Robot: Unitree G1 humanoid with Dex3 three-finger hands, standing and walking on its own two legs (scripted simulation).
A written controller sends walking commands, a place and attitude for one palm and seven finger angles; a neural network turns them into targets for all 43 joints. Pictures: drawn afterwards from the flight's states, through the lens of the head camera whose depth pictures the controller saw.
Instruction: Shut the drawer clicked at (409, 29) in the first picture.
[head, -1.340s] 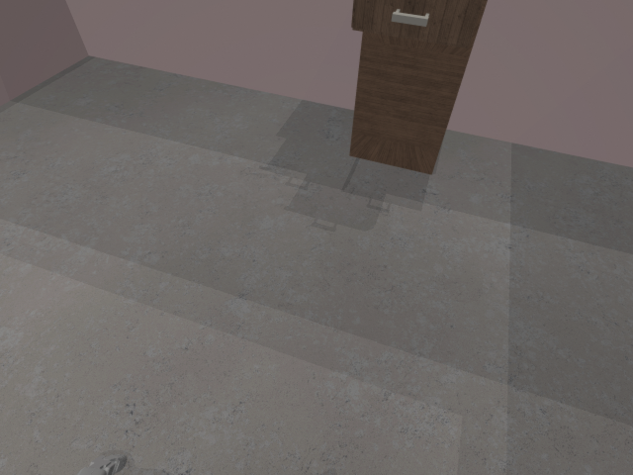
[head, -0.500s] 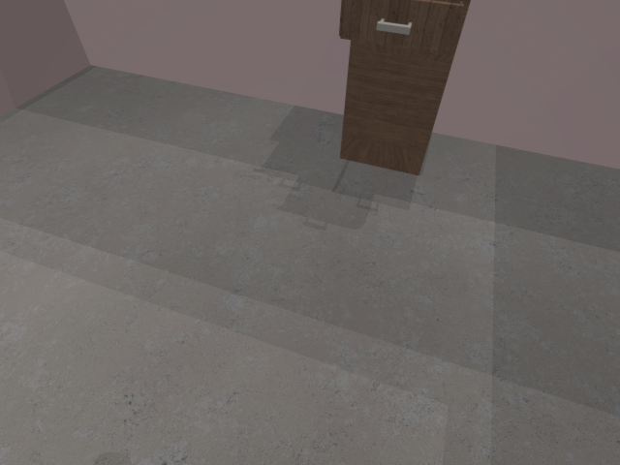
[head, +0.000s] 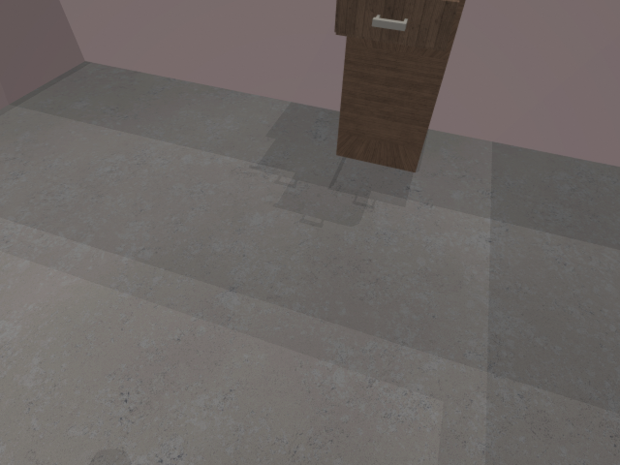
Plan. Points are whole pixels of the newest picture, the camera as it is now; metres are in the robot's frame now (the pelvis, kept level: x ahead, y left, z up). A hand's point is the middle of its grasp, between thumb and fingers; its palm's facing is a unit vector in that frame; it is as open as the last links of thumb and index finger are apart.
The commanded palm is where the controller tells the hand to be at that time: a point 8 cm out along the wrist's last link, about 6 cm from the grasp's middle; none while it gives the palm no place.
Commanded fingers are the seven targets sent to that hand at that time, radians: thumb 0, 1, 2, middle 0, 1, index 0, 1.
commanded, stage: look at it before walking up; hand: left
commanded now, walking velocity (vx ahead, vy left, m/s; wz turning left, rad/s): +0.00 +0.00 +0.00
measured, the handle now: (390, 21) +1.38 -0.19 +0.04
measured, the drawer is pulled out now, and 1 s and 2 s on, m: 0.30 0.30 0.30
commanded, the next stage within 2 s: walk to a spot facing it in 0.20 s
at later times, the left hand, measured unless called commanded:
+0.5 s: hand out of the picture +0.07 +0.22 -0.17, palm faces -0.06 -0.96 -0.27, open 7.4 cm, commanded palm none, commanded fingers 0.00 0.90 0.90 -0.20 -0.30 -0.20 -0.30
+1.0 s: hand out of the picture +0.11 +0.20 -0.20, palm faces -0.09 -0.99 -0.13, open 7.4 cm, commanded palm none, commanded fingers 0.00 0.90 0.90 -0.20 -0.30 -0.20 -0.30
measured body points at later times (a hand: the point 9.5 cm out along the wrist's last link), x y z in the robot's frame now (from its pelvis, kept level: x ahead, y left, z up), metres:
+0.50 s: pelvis +0.03 +0.00 -0.01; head +0.03 +0.00 +0.44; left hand +0.07 +0.27 -0.15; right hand +0.07 -0.27 -0.15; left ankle +0.00 +0.12 -0.75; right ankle +0.01 -0.12 -0.74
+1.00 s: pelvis +0.20 +0.03 -0.03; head +0.23 +0.05 +0.42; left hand +0.12 +0.26 -0.19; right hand +0.28 -0.22 -0.15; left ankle +0.30 +0.12 -0.75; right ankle +0.02 -0.10 -0.71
